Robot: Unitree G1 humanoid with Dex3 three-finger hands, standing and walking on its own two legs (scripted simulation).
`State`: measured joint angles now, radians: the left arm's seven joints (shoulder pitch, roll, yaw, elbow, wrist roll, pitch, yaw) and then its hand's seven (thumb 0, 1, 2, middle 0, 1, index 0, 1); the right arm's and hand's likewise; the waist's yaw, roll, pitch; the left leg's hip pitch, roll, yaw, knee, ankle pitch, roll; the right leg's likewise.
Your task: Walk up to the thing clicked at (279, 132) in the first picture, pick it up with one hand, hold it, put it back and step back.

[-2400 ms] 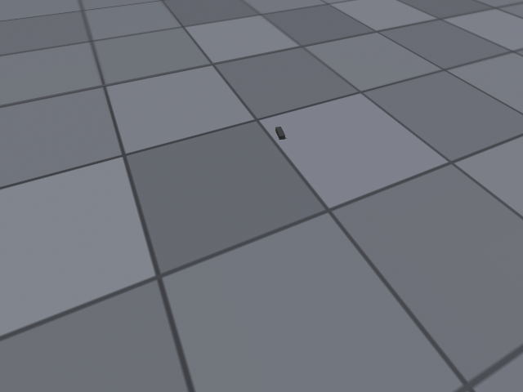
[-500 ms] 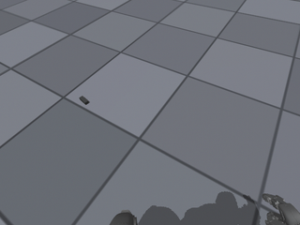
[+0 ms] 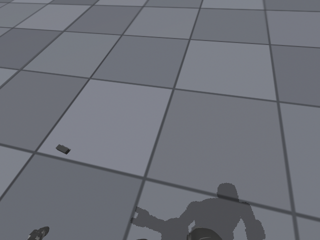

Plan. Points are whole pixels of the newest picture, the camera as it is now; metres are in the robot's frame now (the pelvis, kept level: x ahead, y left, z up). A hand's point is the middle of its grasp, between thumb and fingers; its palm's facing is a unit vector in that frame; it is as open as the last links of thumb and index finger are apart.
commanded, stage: walk up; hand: left
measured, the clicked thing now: (62, 149) +0.86 +0.73 -0.73
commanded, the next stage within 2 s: none
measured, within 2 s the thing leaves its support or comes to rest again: neither
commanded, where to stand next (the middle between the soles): +0.39 +0.70 m, yaw -31 degrees
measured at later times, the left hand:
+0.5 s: hand out of the picture +0.23 +0.54 -0.13, palm faces -0.19 -0.80 -0.56, open 7.4 cm
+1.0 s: hand out of the picture +0.38 +0.69 -0.10, palm faces -0.25 -0.73 -0.63, open 7.3 cm
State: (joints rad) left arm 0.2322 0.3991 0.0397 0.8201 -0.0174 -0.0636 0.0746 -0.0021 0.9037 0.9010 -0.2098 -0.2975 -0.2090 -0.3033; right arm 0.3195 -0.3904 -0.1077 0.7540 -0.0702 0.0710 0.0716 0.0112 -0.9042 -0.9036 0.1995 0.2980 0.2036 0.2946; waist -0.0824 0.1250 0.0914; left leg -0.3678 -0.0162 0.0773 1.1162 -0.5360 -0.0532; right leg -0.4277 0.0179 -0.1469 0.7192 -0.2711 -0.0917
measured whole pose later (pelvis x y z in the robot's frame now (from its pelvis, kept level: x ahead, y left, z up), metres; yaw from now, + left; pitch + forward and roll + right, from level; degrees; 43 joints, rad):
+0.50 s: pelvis +0.13 +0.22 +0.00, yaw -10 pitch +0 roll -1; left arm 0.32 0.49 0.07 0.95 -0.01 -0.05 0.11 0.01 0.91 0.90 -0.21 -0.30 -0.21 -0.30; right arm 0.27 -0.42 -0.10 0.74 -0.06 0.06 0.08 0.01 -0.90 -0.90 0.20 0.30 0.21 0.29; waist -0.05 0.02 0.08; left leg -0.36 0.08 0.09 0.80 -0.43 0.01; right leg -0.61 -0.02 0.01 1.23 -0.43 -0.05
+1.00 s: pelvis +0.22 +0.40 -0.02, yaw -18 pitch -2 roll -1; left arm 0.32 0.45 0.07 0.82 0.05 -0.08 0.10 0.00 0.90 0.90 -0.22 -0.30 -0.21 -0.30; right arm 0.23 -0.50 -0.12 0.70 -0.06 0.11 0.10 0.01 -0.90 -0.90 0.20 0.30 0.21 0.29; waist -0.01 0.14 0.09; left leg -0.54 0.16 -0.10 1.14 -0.46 0.00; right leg -0.51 -0.10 0.04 0.83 -0.30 0.00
